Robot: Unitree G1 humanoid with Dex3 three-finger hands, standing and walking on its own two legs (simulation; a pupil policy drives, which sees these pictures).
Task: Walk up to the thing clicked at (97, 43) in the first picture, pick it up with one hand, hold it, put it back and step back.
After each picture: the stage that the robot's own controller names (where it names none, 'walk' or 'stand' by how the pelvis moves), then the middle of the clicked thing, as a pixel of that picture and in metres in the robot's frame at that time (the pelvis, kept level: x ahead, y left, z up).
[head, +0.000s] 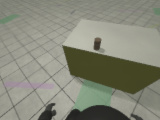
stand; (97, 44) +0.70 -0.02 -0.03
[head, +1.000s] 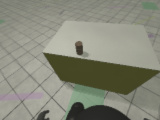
walk; (79, 48) +0.58 +0.17 +0.00
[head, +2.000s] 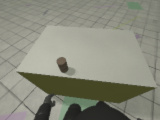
stand; (62, 65) +0.37 +0.23 +0.01
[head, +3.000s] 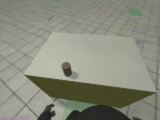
stand; (67, 69) +0.37 +0.21 -0.03
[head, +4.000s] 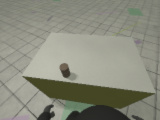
stand; (65, 70) +0.36 +0.22 -0.03
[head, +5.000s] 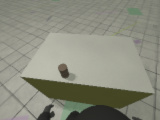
stand; (64, 71) +0.36 +0.23 -0.03
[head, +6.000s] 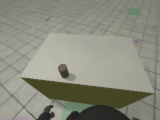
stand; (63, 71) +0.35 +0.23 -0.03
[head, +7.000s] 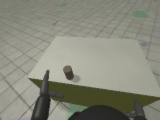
rise first; (68, 73) +0.35 +0.22 -0.03
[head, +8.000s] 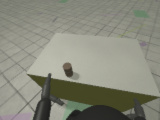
go down; (68, 70) +0.36 +0.22 -0.03
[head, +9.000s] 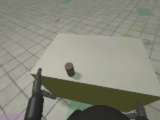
go down; (70, 70) +0.37 +0.22 -0.03
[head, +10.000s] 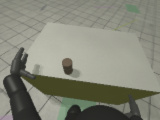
go down; (67, 66) +0.36 +0.19 +0.02
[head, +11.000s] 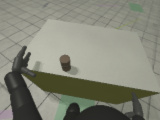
approach; (65, 63) +0.37 +0.20 +0.03
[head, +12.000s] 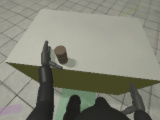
close in; (61, 55) +0.40 +0.20 +0.07
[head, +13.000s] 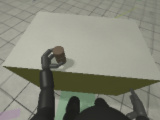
lift; (60, 56) +0.40 +0.21 +0.07
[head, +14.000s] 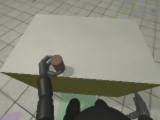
lift; (58, 64) +0.35 +0.21 +0.06
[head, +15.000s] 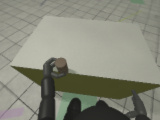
lift; (62, 67) +0.33 +0.20 +0.06
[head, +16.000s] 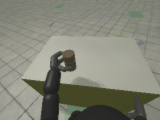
hold; (69, 61) +0.32 +0.15 +0.17
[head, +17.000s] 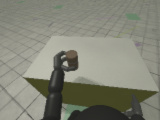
hold; (72, 61) +0.33 +0.14 +0.16
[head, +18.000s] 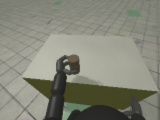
hold; (74, 65) +0.33 +0.13 +0.12
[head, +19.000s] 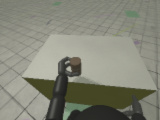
crouch; (76, 67) +0.32 +0.12 +0.11
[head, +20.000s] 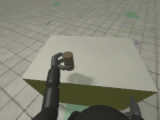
crouch; (68, 61) +0.36 +0.17 +0.12
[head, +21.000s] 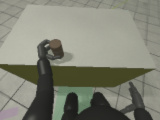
lower; (57, 49) +0.45 +0.19 +0.08
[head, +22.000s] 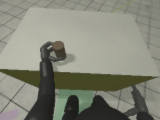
lower; (59, 51) +0.43 +0.19 +0.07
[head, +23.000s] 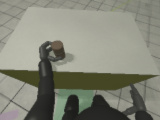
lower; (59, 51) +0.44 +0.20 +0.07
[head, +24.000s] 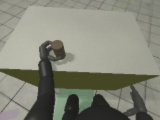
lower; (59, 50) +0.44 +0.20 +0.07
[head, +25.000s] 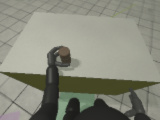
open; (65, 56) +0.41 +0.17 +0.06
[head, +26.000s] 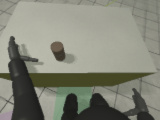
sink last; (58, 52) +0.42 +0.19 +0.06
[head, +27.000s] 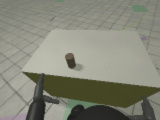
stand; (70, 61) +0.42 +0.19 +0.04
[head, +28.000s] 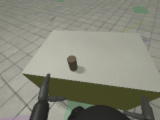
stand; (72, 63) +0.40 +0.18 +0.03
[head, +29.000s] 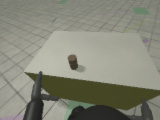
rise; (73, 62) +0.42 +0.18 +0.03
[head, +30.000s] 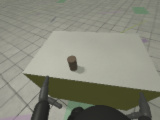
rise; (72, 63) +0.41 +0.18 +0.02
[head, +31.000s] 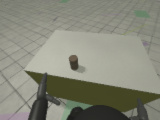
rise; (73, 62) +0.41 +0.18 +0.02
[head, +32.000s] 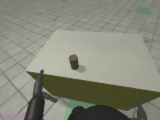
rise; (74, 62) +0.42 +0.18 +0.02
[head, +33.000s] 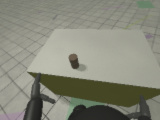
stand; (74, 61) +0.42 +0.18 +0.02
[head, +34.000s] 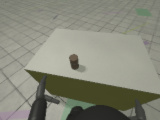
stand; (74, 62) +0.42 +0.18 +0.02
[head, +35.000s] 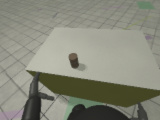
stand; (74, 61) +0.42 +0.18 +0.02
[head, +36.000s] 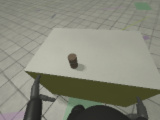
stand; (73, 61) +0.42 +0.18 +0.02
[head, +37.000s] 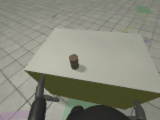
stand; (74, 62) +0.41 +0.18 +0.02
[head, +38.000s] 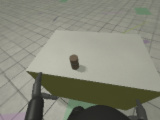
stand; (74, 62) +0.42 +0.18 +0.02
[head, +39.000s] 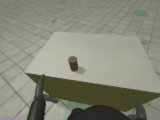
stand; (73, 64) +0.41 +0.18 +0.01
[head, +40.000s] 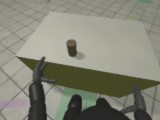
close in; (72, 48) +0.48 +0.17 +0.06
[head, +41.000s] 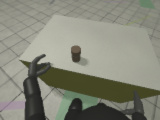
close in; (76, 54) +0.44 +0.15 +0.04
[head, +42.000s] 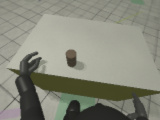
lift; (71, 58) +0.40 +0.16 +0.04
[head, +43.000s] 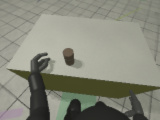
lift; (69, 57) +0.41 +0.17 +0.05
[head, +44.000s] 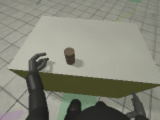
lift; (70, 56) +0.42 +0.16 +0.05
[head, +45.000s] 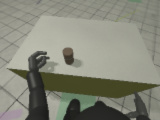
lift; (68, 56) +0.42 +0.17 +0.05
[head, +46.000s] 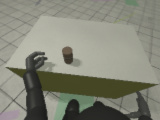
lift; (68, 56) +0.43 +0.17 +0.05
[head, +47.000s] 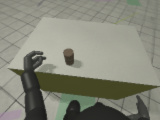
lift; (69, 57) +0.42 +0.17 +0.04
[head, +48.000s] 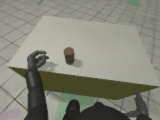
lift; (69, 56) +0.42 +0.17 +0.05
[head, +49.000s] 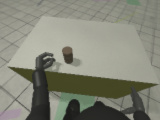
lift; (68, 55) +0.43 +0.17 +0.05
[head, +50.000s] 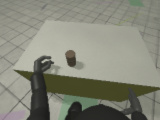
lift; (71, 59) +0.42 +0.16 +0.04
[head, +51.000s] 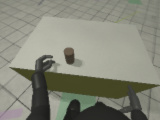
lift; (69, 56) +0.43 +0.16 +0.04
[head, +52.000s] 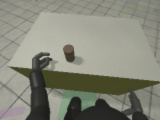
lift; (69, 54) +0.43 +0.16 +0.05
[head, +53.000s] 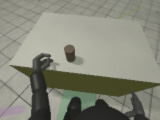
lift; (70, 54) +0.43 +0.16 +0.05
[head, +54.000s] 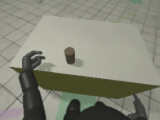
lift; (70, 56) +0.42 +0.16 +0.04
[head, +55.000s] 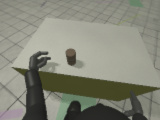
lift; (71, 57) +0.42 +0.16 +0.04
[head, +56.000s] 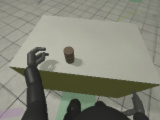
lift; (69, 55) +0.43 +0.17 +0.04
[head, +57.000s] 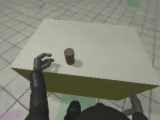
lift; (69, 57) +0.43 +0.16 +0.04
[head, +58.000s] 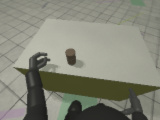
lift; (71, 57) +0.43 +0.16 +0.04
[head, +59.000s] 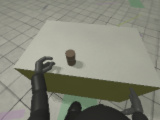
lift; (71, 58) +0.43 +0.16 +0.04
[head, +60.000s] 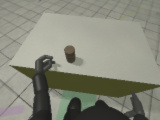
lift; (70, 54) +0.43 +0.16 +0.05
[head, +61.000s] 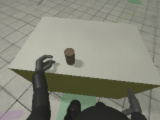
lift; (70, 57) +0.42 +0.16 +0.04
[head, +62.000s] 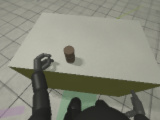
lift; (69, 55) +0.42 +0.16 +0.05
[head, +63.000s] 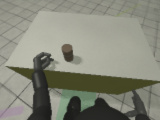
lift; (68, 53) +0.43 +0.17 +0.05
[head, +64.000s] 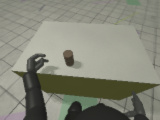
lift; (69, 58) +0.42 +0.17 +0.04
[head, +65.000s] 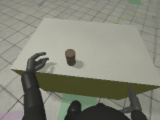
lift; (70, 58) +0.42 +0.16 +0.04
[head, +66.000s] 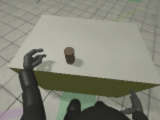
lift; (69, 56) +0.43 +0.16 +0.04
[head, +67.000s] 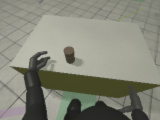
lift; (69, 55) +0.43 +0.16 +0.04
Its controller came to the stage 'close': yes
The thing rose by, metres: 0.17
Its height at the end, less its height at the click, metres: +0.00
